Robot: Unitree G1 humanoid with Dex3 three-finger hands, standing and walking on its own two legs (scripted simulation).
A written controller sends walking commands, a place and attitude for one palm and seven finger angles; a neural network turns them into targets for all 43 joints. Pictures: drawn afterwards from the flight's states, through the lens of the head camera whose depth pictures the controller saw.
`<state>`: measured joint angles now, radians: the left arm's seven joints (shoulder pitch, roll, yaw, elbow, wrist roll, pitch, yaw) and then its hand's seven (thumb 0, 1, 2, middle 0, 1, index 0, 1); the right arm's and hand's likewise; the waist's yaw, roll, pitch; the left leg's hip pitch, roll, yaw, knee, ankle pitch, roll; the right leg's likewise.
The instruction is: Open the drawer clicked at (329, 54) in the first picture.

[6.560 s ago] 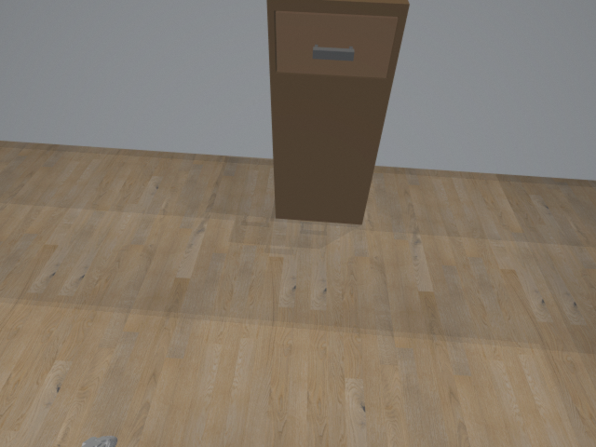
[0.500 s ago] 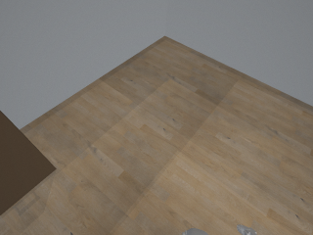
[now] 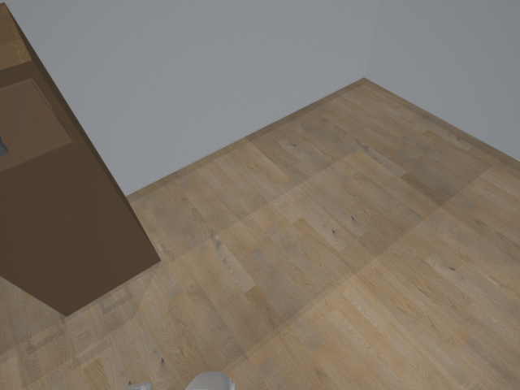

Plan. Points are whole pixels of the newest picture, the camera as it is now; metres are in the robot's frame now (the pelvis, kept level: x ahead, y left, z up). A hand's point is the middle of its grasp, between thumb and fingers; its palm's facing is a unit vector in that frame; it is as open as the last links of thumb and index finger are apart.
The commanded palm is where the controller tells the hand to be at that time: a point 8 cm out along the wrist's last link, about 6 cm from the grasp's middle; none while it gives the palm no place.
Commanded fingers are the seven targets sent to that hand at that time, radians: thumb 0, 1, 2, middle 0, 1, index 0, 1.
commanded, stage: turn to face it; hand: left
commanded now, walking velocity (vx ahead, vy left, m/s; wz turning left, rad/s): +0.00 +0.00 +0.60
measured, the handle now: out of the picture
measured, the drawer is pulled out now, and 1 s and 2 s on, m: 0.00 0.00 0.00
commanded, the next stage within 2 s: take the last steps up to it in 0.86 s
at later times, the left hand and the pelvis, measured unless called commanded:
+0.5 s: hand out of the picture +0.00 +0.29 -0.17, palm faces +0.32 -0.91 -0.25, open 7.4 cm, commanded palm none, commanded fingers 0.00 0.90 0.90 -0.20 -0.30 -0.20 -0.30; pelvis -0.01 +0.05 +0.00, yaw +16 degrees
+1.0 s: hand out of the picture -0.04 +0.18 -0.14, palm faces +0.49 -0.83 -0.27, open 7.4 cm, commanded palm none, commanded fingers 0.00 0.90 0.90 -0.20 -0.30 -0.20 -0.30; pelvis -0.01 -0.01 +0.00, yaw +29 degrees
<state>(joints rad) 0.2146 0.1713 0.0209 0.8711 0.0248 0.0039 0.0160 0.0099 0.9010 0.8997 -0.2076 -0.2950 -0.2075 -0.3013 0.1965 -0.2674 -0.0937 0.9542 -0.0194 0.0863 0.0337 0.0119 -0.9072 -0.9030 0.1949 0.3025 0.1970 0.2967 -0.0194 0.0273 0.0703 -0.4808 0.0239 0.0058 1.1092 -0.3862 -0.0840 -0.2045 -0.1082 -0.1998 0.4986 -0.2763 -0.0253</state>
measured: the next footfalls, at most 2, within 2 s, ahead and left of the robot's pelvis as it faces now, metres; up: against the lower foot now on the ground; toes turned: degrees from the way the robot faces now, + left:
left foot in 0.22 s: +0.03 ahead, +0.15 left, +0.00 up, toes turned +14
right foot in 0.74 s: +0.07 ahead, -0.07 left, +0.00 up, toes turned +22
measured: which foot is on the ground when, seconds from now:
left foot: up 0.00-0.20, down 0.22-0.76, up 0.78-1.00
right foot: down 0.00-0.22, up 0.24-0.72, down 0.74-1.00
